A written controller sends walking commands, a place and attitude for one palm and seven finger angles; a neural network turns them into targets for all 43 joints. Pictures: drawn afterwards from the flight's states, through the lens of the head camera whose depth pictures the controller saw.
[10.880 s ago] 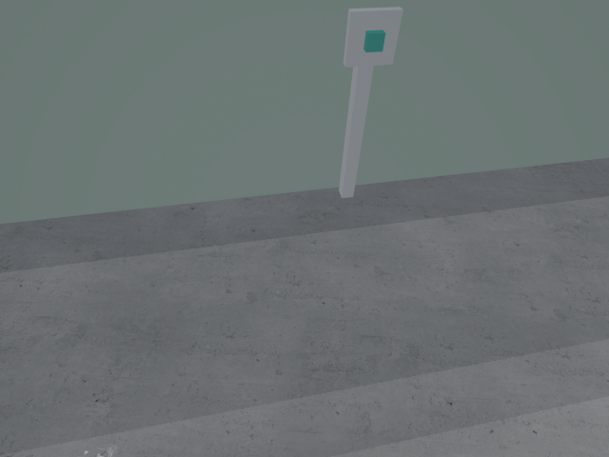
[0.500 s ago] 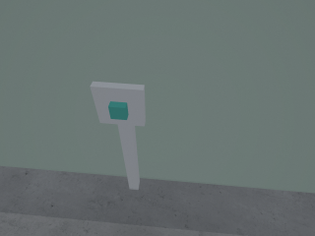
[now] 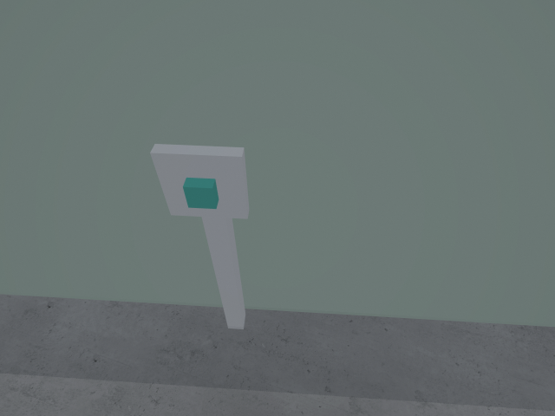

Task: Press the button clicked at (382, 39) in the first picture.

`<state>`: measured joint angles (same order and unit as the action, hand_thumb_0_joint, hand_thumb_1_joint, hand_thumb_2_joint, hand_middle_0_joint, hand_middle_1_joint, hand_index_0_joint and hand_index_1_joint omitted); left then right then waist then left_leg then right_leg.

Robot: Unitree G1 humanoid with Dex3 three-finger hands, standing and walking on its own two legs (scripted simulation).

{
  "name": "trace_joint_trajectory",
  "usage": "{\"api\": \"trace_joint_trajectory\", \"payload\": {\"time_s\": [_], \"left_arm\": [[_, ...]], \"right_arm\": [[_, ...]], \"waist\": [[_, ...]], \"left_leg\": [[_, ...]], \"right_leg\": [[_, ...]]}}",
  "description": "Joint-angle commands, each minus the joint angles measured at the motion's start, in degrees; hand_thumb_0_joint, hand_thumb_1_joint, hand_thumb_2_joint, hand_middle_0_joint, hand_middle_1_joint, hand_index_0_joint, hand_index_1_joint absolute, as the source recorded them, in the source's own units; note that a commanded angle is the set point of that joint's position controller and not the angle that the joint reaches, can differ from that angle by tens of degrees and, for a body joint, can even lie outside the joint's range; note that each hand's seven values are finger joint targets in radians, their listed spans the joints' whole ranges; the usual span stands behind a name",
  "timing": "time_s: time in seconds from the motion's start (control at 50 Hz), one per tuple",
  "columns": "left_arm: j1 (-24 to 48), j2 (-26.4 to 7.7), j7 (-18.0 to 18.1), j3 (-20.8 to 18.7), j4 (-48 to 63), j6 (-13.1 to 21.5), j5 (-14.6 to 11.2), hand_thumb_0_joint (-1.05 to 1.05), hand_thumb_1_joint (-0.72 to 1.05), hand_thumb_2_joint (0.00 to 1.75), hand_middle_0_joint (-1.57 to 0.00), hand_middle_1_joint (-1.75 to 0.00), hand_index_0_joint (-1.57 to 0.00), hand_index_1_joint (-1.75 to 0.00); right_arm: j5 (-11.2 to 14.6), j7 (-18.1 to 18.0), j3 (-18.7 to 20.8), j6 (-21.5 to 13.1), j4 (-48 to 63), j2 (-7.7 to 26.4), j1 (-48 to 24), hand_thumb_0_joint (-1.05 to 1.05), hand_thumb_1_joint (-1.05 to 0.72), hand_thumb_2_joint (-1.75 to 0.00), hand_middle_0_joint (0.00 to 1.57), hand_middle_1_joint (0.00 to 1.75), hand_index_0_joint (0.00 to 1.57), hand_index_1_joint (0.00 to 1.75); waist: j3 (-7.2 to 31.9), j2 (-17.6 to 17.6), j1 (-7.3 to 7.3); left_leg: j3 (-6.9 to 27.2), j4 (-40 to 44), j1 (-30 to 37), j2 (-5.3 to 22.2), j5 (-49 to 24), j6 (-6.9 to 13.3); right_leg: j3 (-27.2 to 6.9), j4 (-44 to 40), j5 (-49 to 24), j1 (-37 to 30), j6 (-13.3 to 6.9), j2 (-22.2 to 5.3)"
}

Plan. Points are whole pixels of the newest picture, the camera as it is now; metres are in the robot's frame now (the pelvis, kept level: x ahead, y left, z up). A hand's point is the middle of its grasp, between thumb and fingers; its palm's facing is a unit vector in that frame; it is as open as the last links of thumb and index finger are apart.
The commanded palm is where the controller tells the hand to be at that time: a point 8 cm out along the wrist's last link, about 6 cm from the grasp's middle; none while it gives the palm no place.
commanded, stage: come to a stop and stand still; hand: left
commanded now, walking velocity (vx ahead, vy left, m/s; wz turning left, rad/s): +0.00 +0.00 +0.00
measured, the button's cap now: (201, 192) +0.54 +0.19 -0.01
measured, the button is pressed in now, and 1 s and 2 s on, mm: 0 0 0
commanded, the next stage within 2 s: look again from close up in 0.26 s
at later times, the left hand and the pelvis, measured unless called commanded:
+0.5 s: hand out of the picture +0.06 +0.19 -0.16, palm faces -0.03 -0.97 -0.26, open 7.4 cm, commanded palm none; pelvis +0.02 -0.01 +0.00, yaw +0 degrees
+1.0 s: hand out of the picture +0.06 +0.20 -0.17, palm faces +0.06 -0.97 -0.23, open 7.4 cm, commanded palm +0.12 +0.24 -0.07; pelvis +0.02 +0.00 +0.00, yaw +0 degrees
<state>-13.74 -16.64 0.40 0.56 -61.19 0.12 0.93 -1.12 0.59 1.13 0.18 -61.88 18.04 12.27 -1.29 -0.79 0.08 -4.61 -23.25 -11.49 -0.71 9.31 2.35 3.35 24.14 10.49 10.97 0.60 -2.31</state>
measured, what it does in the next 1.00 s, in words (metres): stands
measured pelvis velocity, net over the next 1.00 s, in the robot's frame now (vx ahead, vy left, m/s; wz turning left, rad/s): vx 0.02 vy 0.00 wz -0.01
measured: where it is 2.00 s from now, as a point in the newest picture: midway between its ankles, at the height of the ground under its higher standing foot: outside the picture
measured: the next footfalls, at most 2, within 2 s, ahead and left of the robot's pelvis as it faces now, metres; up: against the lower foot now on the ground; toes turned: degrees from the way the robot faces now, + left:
none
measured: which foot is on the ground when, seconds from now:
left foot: down 0.00-1.00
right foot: down 0.00-1.00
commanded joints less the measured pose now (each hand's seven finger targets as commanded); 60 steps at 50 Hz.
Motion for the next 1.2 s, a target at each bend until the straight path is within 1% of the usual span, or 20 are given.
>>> {"api": "trace_joint_trajectory", "payload": {"time_s": [0.0,0.12,0.28,0.34,0.44,0.6,0.74,0.92,0.94,0.96,0.98,1.0,1.02,1.04,1.06,1.08,1.1,1.12,1.14,1.18], "left_arm": [[1.6,-9.7,0.8,-1.7,3.0,1.6,0.0,0.0,0.9,0.9,-0.2,-0.3,-0.2,-0.3],[1.9,-9.0,1.0,-1.4,2.3,1.9,-0.1,0.0,0.9,0.9,-0.2,-0.3,-0.2,-0.3],[1.6,-7.5,1.2,-1.2,1.7,1.8,-0.2,0.0,0.9,0.9,-0.2,-0.3,-0.2,-0.3],[1.5,-7.0,1.3,-1.2,1.7,1.8,-0.1,0.0,0.9,0.9,-0.2,-0.3,-0.2,-0.3],[1.0,-6.4,1.4,-1.2,1.6,1.9,-0.1,0.0,0.9,0.9,-0.2,-0.3,-0.2,-0.3],[0.1,-5.8,1.5,-1.1,1.2,1.7,-0.1,0.0,0.9,0.9,-0.2,-0.3,-0.2,-0.3],[-0.8,-5.3,1.5,-1.0,0.9,1.7,-0.1,0.0,0.9,0.9,-0.2,-0.3,-0.2,-0.3],[-1.7,-4.8,1.6,-0.9,0.4,1.6,0.0,0.0,0.9,0.9,-0.2,-0.3,-0.2,-0.3],[-5.9,-0.8,3.9,-0.2,-1.0,2.3,0.5,0.0,0.9,0.9,-0.2,-0.3,-0.2,-0.3],[35.7,-17.8,2.7,-15.9,80.2,14.7,-10.6,0.0,0.9,0.9,-0.23,-0.33,-0.23,-0.33],[7.5,-13.0,3.9,-12.4,67.1,13.0,-6.9,0.0,0.9,0.9,-0.25,-0.36,-0.25,-0.36],[-6.6,2.6,4.5,-4.4,57.7,7.2,-10.5,0.0,0.9,0.9,-0.28,-0.39,-0.28,-0.39],[-1.7,3.3,3.6,-5.4,57.5,8.3,-11.2,0.0,0.9,0.9,-0.31,-0.42,-0.31,-0.42],[1.4,1.4,2.3,-7.4,58.1,11.9,-12.2,0.0,0.9,0.9,-0.34,-0.45,-0.34,-0.45],[-3.1,1.5,0.6,-9.2,52.3,15.3,-12.2,0.0,0.9,0.9,-0.36,-0.48,-0.36,-0.48],[-9.5,4.8,-2.2,-9.0,47.1,19.4,-13.4,0.0,0.9,0.9,-0.39,-0.51,-0.39,-0.51],[-15.0,6.4,-5.5,-8.9,43.1,23.8,-13.9,0.0,0.9,0.9,-0.42,-0.54,-0.42,-0.54],[-16.2,7.1,-9.0,-8.8,43.3,28.7,-14.7,0.0,0.9,0.9,-0.45,-0.57,-0.45,-0.57],[-18.0,6.7,-12.7,-9.4,43.7,33.7,-15.4,0.0,0.9,0.9,-0.47,-0.6,-0.47,-0.6],[-16.7,2.4,-19.8,-11.1,46.1,42.1,-15.5,0.0,0.9,0.9,-0.53,-0.66,-0.53,-0.66]], "right_arm": [[0.4,-0.5,1.3,-1.4,2.5,8.6,-2.0,0.0,-0.9,-0.9,0.2,0.3,0.2,0.3],[0.5,-0.6,0.8,-1.6,1.1,7.6,-2.4,0.0,-0.9,-0.9,0.2,0.3,0.2,0.3],[0.5,-0.8,0.5,-1.5,0.0,6.2,-2.1,0.0,-0.9,-0.9,0.2,0.3,0.2,0.3],[0.5,-0.9,0.5,-1.6,-0.2,5.8,-2.2,0.0,-0.9,-0.9,0.2,0.3,0.2,0.3],[0.6,-1.0,0.4,-1.7,-0.5,5.3,-2.1,0.0,-0.9,-0.9,0.2,0.3,0.2,0.3],[0.6,-1.1,0.3,-1.4,-1.0,4.7,-1.9,0.0,-0.9,-0.9,0.2,0.3,0.2,0.3],[0.6,-1.1,0.4,-1.6,-1.2,4.5,-1.6,0.0,-0.9,-0.9,0.2,0.3,0.2,0.3],[0.8,-1.2,0.3,-1.6,-1.4,4.2,-1.3,0.0,-0.9,-0.9,0.2,0.3,0.2,0.3],[0.8,-1.0,-0.8,-2.5,2.2,0.3,-1.9,0.0,-0.9,-0.9,0.2,0.3,0.2,0.3],[4.1,-3.8,1.1,-9.2,22.0,7.4,0.3,0.0,-0.9,-0.9,0.2,0.3,0.2,0.3],[4.0,-5.5,0.3,-14.0,21.2,5.0,-4.6,0.0,-0.9,-0.9,0.2,0.3,0.2,0.3],[4.0,-5.2,0.6,-15.2,20.6,2.5,-5.1,0.0,-0.9,-0.9,0.2,0.3,0.2,0.3],[4.3,-4.6,0.7,-15.9,20.6,3.7,-1.9,0.0,-0.9,-0.9,0.2,0.3,0.2,0.3],[3.7,-4.4,1.6,-16.8,23.8,4.6,-3.5,0.0,-0.9,-0.9,0.2,0.3,0.2,0.3],[2.8,-4.0,2.4,-17.0,24.5,5.1,-3.0,0.0,-0.9,-0.9,0.2,0.3,0.2,0.3],[2.3,-3.5,2.7,-17.3,26.3,4.6,-3.8,0.0,-0.9,-0.9,0.2,0.3,0.2,0.3],[2.4,-2.5,3.0,-17.8,28.0,4.2,-4.6,0.0,-0.9,-0.9,0.2,0.3,0.2,0.3],[1.9,-1.5,3.2,-18.2,29.5,3.8,-4.7,0.0,-0.9,-0.9,0.2,0.3,0.2,0.3],[1.7,-0.6,3.7,-18.6,31.0,3.6,-5.3,0.0,-0.9,-0.9,0.2,0.3,0.2,0.3],[1.7,1.0,4.5,-19.5,34.0,3.9,-6.4,0.0,-0.9,-0.9,0.2,0.3,0.2,0.3]], "waist": [[-1.1,1.5,0.38],[-0.4,1.4,0.39],[-0.3,1.7,0.34],[0.4,0.8,0.2],[0.6,1.4,0.17],[-1.4,1.2,0.12],[0.3,1.1,0.18],[-1.1,0.9,0.02],[-3.1,-0.6,-0.96],[22.9,-7.3,4.84],[19.7,-14.2,-2.08],[10.1,-11.7,0.3],[2.1,-4.8,2.93],[-3.6,-2.6,3.29],[-4.0,3.9,3.01],[-4.0,9.9,1.3],[-2.5,9.0,-0.72],[1.7,11.1,-1.6],[4.4,10.9,-2.7],[10.0,6.3,-2.71]], "left_leg": [[8.4,7.1,-1.5,7.3,8.5,-0.6],[7.3,6.1,0.1,7.4,2.9,-0.9],[6.8,6.4,0.7,7.5,2.1,-1.2],[6.9,6.4,1.1,7.7,0.6,-1.2],[6.7,6.1,1.8,7.9,-1.8,-1.2],[6.6,6.6,1.5,7.8,-0.4,-1.3],[6.7,6.6,2.8,7.9,-1.6,-1.2],[6.9,7.3,2.3,8.0,-1.3,-1.1],[3.5,-3.6,-1.1,8.5,-5.6,-2.5],[5.9,2.2,13.3,0.3,-7.4,-2.2],[4.6,2.4,13.7,2.8,-10.2,-1.9],[5.7,3.5,5.0,3.4,-2.4,-4.1],[7.3,2.3,-0.2,2.5,6.1,-3.0],[8.4,-0.5,-5.7,1.8,11.8,-2.6],[8.7,-3.4,-10.7,1.6,15.0,-2.7],[8.5,-7.5,-15.9,1.2,16.5,-2.9],[6.9,-11.6,-19.4,0.5,16.5,-3.3],[6.2,-16.3,-23.3,0.1,16.3,-3.4],[5.8,-20.8,-26.6,0.1,16.0,-3.5],[5.3,-28.7,-32.2,0.0,14.5,-3.3]], "right_leg": [[-7.5,-7.5,7.2,1.8,-2.6,-5.4],[-7.5,-7.8,3.1,0.7,-2.5,-5.6],[-7.3,-8.1,1.9,-0.1,-2.2,-5.3],[-6.9,-7.5,-0.4,-1.2,-2.2,-5.2],[-6.5,-7.3,-3.6,-2.0,-2.1,-5.2],[-6.5,-8.1,-1.8,-1.2,-2.0,-5.0],[-6.1,-7.8,-3.2,-2.0,-1.9,-5.1],[-5.8,-7.9,-2.9,-2.0,-1.7,-5.1],[-7.2,-4.4,-15.4,0.4,-1.1,-7.6],[-1.4,0.2,-11.6,-5.5,-1.9,0.3],[0.0,3.9,-2.3,-1.2,-3.4,1.6],[3.1,4.5,3.7,4.2,-2.4,1.6],[3.2,4.4,4.2,8.7,-1.8,2.0],[3.6,4.6,7.4,13.0,-1.5,2.0],[4.2,6.6,11.6,17.4,-1.4,2.2],[4.8,10.1,15.0,21.4,-1.5,2.5],[4.2,13.4,17.1,24.0,-1.9,2.5],[3.7,17.5,19.0,26.9,-2.0,2.3],[2.6,21.4,19.9,29.7,-2.3,2.3],[-0.1,27.7,19.5,33.3,-2.8,2.0]]}}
